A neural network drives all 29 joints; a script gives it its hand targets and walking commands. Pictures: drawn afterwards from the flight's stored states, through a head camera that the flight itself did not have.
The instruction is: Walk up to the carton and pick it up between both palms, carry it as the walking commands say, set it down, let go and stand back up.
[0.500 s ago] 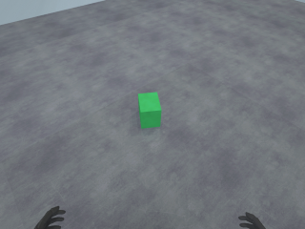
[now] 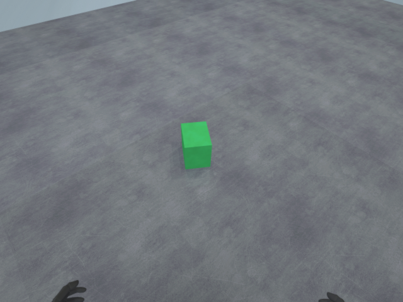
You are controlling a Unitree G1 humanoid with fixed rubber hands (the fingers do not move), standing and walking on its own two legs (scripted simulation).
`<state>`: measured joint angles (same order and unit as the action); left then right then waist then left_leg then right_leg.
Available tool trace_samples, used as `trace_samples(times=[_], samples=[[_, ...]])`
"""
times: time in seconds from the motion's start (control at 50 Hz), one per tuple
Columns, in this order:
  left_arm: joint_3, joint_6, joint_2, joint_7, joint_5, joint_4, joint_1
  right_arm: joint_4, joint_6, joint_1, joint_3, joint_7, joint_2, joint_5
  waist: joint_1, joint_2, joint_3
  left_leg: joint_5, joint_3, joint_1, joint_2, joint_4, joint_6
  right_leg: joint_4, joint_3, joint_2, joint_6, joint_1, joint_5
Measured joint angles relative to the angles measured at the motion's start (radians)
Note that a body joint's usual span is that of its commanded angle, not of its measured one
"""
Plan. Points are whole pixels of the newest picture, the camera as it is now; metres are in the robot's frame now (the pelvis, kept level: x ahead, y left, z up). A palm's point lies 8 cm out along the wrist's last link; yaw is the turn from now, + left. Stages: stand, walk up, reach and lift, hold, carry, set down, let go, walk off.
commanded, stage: stand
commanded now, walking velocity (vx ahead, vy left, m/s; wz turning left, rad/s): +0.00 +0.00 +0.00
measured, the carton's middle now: (195, 145) +1.11 +0.04 -0.64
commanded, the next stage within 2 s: walk up in 1.40 s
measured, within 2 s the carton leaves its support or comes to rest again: neither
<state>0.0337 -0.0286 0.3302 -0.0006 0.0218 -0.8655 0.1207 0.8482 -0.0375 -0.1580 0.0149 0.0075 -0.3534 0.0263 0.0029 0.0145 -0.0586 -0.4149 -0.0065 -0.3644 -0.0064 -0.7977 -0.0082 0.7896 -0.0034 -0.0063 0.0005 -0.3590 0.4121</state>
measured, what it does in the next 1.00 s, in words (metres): stands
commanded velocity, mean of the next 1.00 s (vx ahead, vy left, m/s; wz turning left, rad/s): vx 0.00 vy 0.00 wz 0.00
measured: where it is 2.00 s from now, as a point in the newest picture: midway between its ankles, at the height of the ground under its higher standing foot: outside the picture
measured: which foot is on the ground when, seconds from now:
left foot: down 0.00-1.00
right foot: down 0.00-1.00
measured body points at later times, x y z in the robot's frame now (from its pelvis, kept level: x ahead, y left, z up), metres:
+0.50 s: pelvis -0.01 +0.00 +0.02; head +0.00 +0.00 +0.47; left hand +0.11 +0.29 -0.10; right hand +0.10 -0.29 -0.10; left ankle +0.01 +0.12 -0.71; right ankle +0.01 -0.12 -0.71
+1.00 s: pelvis +0.00 +0.00 +0.04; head +0.00 +0.00 +0.49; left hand +0.09 +0.30 -0.09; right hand +0.09 -0.29 -0.09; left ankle +0.01 +0.12 -0.71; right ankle +0.01 -0.12 -0.71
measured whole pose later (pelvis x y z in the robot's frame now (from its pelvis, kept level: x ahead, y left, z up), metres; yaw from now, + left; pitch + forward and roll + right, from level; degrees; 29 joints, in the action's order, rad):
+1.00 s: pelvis +0.00 +0.00 +0.04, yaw +0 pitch -3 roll +0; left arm 0.01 -0.02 0.33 0.00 0.01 -1.10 0.08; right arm 1.08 -0.03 -0.10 0.00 0.00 -0.34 0.02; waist 0.00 0.01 -0.05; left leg -0.20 -0.01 -0.14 0.00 -0.40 -0.01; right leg 0.38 0.00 -0.01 0.01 -0.14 0.20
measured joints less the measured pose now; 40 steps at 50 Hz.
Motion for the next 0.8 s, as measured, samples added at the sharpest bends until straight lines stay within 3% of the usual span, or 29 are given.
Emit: trace_samples(times=[0.8], samples=[[-0.022, 0.005, -0.005, -0.006, -0.012, -0.219, -0.034, 0.215, 0.005, 0.057, -0.013, -0.007, 0.008, -0.008, 0.004, -0.003, 0.011, 0.186, -0.01, 0.194, 0.005, 0.348, -0.001, -0.353, 0.008, -0.003, 0.011, 0.194, -0.191]])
